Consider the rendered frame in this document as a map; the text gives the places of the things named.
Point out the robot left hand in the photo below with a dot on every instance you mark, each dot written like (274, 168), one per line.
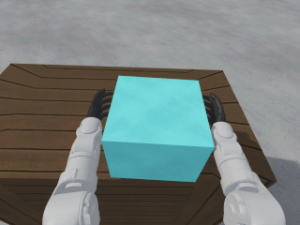
(96, 109)

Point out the robot left upper arm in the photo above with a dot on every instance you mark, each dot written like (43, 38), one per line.
(73, 208)

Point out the robot right forearm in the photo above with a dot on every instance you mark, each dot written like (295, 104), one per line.
(232, 163)

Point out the robot left forearm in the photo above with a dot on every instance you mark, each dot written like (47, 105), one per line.
(82, 163)

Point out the robot right hand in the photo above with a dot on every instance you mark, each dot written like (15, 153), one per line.
(216, 113)

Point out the pedestal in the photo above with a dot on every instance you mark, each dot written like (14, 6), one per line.
(41, 108)

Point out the carton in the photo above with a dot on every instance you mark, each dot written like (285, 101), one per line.
(157, 129)

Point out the robot right upper arm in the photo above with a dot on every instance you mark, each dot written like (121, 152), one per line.
(252, 208)

